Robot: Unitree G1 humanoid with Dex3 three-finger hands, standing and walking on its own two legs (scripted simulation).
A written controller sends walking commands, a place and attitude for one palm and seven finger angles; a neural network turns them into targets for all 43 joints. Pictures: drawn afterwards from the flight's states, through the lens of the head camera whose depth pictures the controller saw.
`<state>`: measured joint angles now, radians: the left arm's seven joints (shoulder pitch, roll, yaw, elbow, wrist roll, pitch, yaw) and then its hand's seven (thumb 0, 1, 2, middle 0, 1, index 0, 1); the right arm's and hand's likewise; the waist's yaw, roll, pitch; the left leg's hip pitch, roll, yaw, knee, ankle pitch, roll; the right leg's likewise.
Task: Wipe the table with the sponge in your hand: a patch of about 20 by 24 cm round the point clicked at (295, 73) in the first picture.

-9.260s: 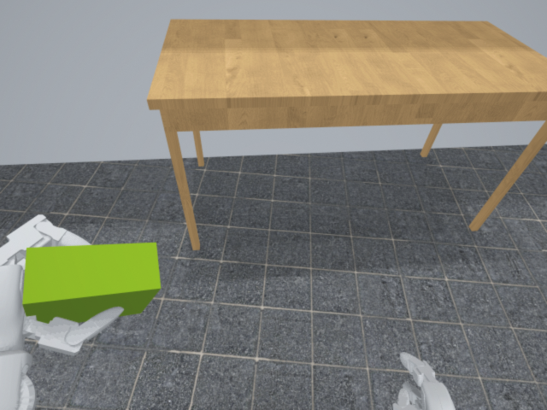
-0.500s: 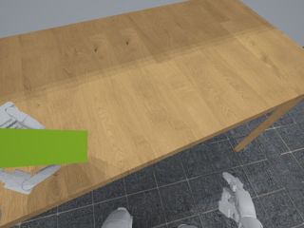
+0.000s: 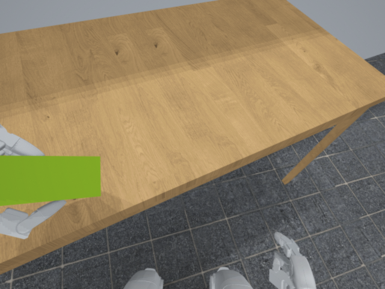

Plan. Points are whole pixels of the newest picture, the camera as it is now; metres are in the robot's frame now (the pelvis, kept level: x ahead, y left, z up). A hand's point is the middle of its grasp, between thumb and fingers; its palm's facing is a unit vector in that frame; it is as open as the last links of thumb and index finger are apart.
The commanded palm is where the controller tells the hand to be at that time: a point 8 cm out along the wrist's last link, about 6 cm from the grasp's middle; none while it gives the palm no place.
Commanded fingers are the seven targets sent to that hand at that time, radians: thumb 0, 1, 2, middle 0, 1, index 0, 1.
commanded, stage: come to a stop and stand still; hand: left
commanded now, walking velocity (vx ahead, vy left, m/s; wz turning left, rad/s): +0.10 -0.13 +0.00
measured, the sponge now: (58, 180) +0.24 +0.22 +0.15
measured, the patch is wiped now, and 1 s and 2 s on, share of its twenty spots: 0.00 0.00 0.00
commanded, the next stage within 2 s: look again from close up in 0.94 s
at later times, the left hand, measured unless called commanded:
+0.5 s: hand (20, 136) +0.28 +0.26 +0.19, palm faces +0.41 -0.82 -0.39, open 9.7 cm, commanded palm +0.19 +0.27 +0.19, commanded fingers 0.00 0.10 1.30 -1.20 -1.60 -1.20 -1.60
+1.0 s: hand (24, 168) +0.24 +0.26 +0.17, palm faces +0.35 -0.87 -0.35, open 9.7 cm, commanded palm +0.18 +0.29 +0.19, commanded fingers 0.00 0.10 1.30 -1.20 -1.60 -1.20 -1.60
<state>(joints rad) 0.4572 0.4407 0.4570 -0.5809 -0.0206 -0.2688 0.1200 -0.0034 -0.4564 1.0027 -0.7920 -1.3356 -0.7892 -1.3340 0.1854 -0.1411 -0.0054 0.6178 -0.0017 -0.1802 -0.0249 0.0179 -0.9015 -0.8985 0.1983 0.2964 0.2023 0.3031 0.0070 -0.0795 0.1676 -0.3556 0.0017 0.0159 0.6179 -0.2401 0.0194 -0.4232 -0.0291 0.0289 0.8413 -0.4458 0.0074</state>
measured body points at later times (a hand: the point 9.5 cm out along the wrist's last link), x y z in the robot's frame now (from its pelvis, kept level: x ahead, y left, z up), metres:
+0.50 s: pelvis +0.01 +0.00 +0.01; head +0.05 +0.02 +0.46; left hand +0.25 +0.30 +0.21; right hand +0.17 -0.24 -0.06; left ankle +0.04 +0.10 -0.73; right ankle +0.00 -0.13 -0.72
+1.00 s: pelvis +0.01 +0.02 +0.01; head +0.03 +0.04 +0.46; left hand +0.22 +0.30 +0.18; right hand +0.20 -0.19 -0.05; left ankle +0.04 +0.10 -0.73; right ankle +0.00 -0.13 -0.72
